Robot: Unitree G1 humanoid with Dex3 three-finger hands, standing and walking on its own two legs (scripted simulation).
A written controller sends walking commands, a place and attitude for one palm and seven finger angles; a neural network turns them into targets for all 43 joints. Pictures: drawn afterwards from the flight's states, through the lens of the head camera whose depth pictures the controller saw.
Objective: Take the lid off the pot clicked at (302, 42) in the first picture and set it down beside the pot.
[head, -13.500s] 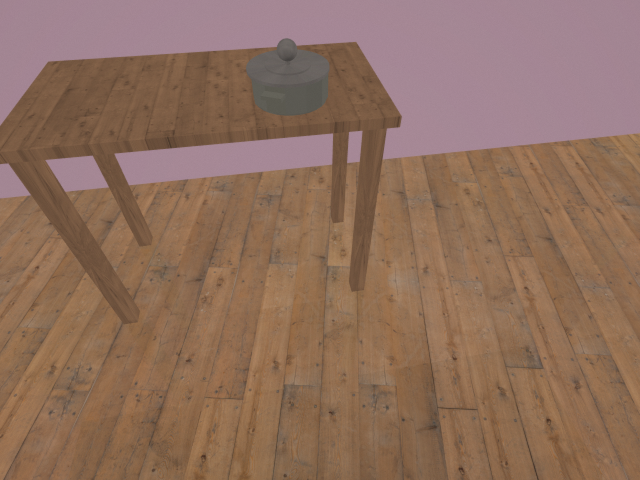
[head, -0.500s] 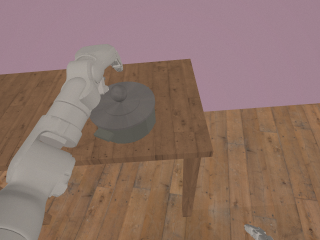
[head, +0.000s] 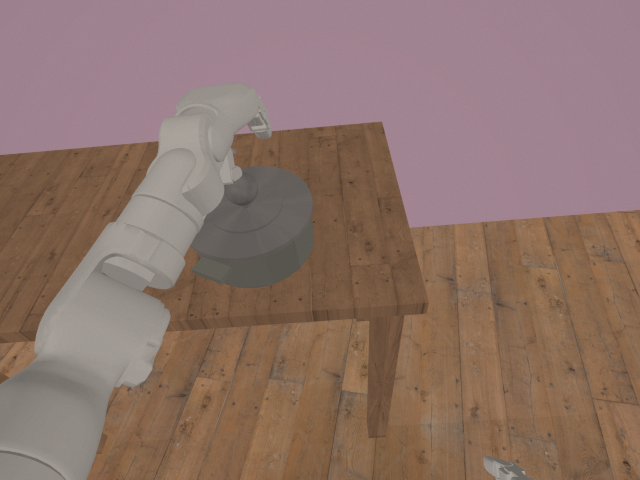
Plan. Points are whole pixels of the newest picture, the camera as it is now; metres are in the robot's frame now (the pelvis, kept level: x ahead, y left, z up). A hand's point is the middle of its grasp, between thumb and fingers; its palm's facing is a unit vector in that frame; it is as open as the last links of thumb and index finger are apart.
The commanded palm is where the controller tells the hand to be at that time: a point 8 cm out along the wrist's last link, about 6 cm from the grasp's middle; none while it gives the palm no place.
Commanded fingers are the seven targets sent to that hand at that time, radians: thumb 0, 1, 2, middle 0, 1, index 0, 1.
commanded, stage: move the open hand above the knob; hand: left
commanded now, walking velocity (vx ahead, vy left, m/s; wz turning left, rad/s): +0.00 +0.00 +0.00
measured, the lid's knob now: (241, 188) +0.50 +0.12 +0.11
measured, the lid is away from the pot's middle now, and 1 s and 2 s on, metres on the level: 0.00 0.00 0.00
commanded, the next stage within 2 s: lower the open fingers around the knob in 0.38 s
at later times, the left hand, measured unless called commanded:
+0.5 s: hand (222, 167) +0.44 +0.12 +0.19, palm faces -0.23 -0.05 -0.97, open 10.2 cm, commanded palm +0.43 +0.13 +0.25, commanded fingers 0.00 -0.38 1.60 -0.85 -0.08 -0.85 -0.08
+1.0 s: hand (225, 180) +0.46 +0.13 +0.16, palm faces -0.31 -0.06 -0.95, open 10.2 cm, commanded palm +0.45 +0.13 +0.22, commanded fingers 0.00 -0.38 1.60 -0.85 -0.08 -0.85 -0.08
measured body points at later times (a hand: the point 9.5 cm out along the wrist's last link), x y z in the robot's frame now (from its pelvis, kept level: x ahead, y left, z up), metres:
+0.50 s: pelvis +0.00 -0.01 +0.00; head +0.00 -0.05 +0.45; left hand +0.45 +0.12 +0.24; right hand +0.14 -0.26 -0.12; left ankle -0.02 +0.09 -0.74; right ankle -0.01 -0.13 -0.74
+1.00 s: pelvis +0.00 +0.00 +0.00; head +0.02 -0.03 +0.45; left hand +0.47 +0.13 +0.21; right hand +0.10 -0.25 -0.14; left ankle -0.02 +0.09 -0.74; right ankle -0.01 -0.13 -0.74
